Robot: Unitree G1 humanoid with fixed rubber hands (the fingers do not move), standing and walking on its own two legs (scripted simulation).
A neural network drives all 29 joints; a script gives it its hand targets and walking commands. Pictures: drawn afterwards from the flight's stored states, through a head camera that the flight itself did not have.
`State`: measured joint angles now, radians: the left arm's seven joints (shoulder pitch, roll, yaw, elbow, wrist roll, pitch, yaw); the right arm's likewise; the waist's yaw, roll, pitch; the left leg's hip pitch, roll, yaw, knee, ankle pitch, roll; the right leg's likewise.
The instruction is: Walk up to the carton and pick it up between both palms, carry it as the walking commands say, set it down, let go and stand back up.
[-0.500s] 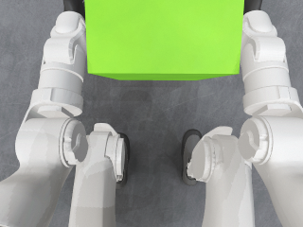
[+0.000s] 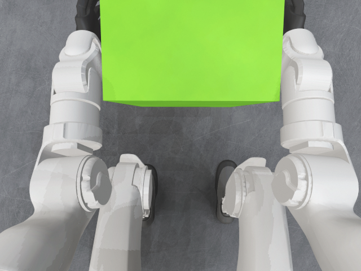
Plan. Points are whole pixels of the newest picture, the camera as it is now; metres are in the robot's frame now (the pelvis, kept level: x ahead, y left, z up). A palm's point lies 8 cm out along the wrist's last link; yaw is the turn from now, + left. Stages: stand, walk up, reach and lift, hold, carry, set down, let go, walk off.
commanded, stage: reach and lift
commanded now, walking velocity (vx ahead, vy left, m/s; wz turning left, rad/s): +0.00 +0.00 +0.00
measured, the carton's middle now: (188, 46) +0.53 +0.00 -0.18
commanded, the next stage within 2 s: none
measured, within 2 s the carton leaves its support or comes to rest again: neither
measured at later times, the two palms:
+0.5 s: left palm (64, 25) +0.51 +0.17 -0.03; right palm (315, 26) +0.52 -0.17 -0.04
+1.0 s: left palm (23, 16) +0.49 +0.17 +0.05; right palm (357, 17) +0.49 -0.17 +0.04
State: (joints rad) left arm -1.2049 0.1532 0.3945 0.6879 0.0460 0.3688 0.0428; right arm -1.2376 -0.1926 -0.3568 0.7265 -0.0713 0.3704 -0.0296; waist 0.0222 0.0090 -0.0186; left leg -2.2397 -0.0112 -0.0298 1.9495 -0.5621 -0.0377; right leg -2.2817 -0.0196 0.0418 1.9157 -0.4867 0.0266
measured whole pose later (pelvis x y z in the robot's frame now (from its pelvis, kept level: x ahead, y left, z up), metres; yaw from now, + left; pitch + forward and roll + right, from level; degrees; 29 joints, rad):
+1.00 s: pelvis +0.01 +0.00 +0.11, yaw -1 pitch +46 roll +1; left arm -0.98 0.04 0.49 0.59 0.16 0.44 -0.06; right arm -0.99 -0.06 -0.46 0.61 -0.20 0.44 0.05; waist 0.04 0.00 -0.19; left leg -1.88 0.00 -0.03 1.56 -0.48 -0.03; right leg -1.92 -0.01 0.03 1.53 -0.41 0.02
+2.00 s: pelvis +0.05 -0.01 +0.25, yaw -1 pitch +35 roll +1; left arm -0.63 -0.06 0.45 0.45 0.22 0.43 -0.13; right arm -0.65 0.05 -0.43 0.47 -0.23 0.43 0.10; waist 0.04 -0.01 -0.19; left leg -1.28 0.01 -0.03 1.03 -0.36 -0.03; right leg -1.31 -0.01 0.02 1.01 -0.30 0.01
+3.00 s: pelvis +0.08 +0.00 +0.34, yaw -1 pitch +8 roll +0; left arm -0.32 -0.11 0.36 0.31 0.25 0.52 -0.15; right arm -0.33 0.10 -0.34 0.33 -0.26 0.51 0.15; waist 0.03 0.01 -0.02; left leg -0.39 0.01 -0.03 0.44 -0.19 -0.02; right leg -0.42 -0.02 0.01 0.43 -0.15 0.01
